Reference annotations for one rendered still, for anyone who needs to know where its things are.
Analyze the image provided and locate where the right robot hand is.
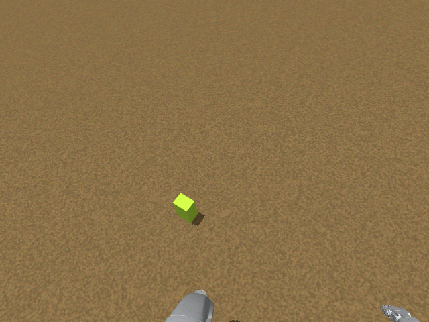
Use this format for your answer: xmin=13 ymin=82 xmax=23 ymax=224
xmin=381 ymin=305 xmax=420 ymax=322

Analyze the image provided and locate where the carton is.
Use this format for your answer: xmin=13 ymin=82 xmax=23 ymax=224
xmin=173 ymin=193 xmax=198 ymax=223

